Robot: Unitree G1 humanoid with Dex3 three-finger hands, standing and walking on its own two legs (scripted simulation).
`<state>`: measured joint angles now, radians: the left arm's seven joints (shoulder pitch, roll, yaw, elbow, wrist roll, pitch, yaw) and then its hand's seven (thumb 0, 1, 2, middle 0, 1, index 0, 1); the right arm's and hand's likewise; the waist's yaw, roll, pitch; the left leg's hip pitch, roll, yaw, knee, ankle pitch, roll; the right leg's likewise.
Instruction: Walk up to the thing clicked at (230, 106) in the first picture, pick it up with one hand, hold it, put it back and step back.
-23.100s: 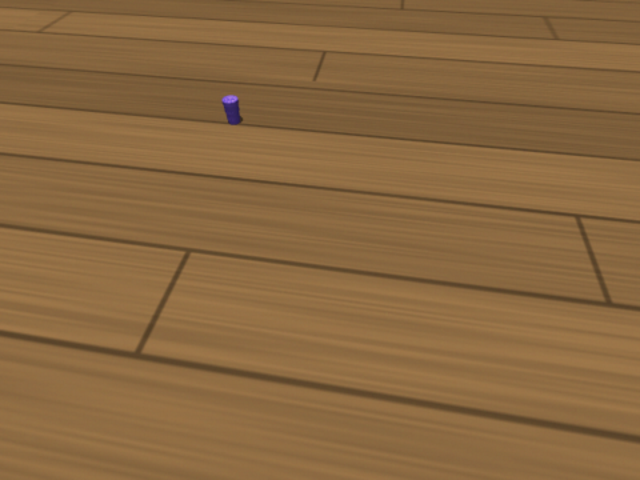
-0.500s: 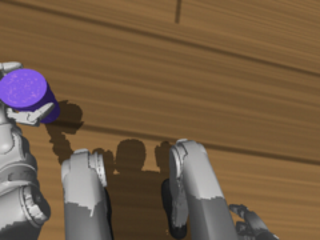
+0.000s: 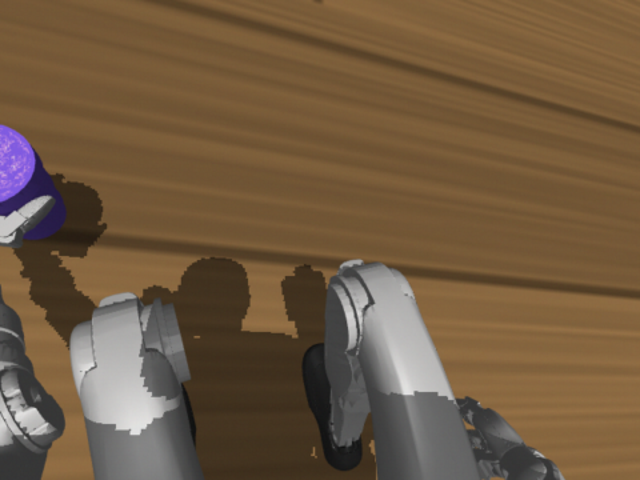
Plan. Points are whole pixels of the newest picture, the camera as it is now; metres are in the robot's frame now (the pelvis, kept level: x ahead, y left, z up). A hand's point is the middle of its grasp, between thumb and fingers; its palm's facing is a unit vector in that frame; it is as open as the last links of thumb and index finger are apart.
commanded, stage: crouch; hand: left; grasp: from the side
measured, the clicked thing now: (12, 192) +0.45 +0.30 -0.13
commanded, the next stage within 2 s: lower in 0.04 s
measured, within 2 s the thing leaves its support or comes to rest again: neither
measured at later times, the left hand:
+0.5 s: hand (11, 193) +0.46 +0.31 -0.15, palm faces +0.40 -0.92 -0.02, open 11.7 cm
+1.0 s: hand (24, 198) +0.46 +0.31 -0.19, palm faces +0.41 -0.91 -0.03, open 11.7 cm
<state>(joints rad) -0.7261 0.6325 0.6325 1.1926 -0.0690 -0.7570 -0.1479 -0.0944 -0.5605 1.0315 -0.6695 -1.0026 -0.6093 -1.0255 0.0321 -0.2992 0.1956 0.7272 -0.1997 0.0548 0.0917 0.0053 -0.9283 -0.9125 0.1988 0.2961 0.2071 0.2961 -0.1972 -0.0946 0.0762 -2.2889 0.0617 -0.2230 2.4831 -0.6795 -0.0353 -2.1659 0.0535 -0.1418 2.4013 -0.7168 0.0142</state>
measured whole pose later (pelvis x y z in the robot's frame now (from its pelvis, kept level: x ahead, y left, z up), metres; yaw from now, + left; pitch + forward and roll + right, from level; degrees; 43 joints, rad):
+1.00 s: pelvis -0.01 +0.01 -0.03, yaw -6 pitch +16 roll -15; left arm -0.74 0.92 0.65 1.44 -0.07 -0.94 -0.05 -0.09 -0.56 1.03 -0.67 -0.99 -0.62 -1.01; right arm -0.14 -0.37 0.48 0.58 -0.34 0.06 0.10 0.00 -0.92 -0.90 0.20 0.30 0.21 0.30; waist -0.26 -0.26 0.30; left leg -2.25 0.06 -0.38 2.63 -0.70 -0.03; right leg -2.08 0.11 -0.25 2.43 -0.68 0.06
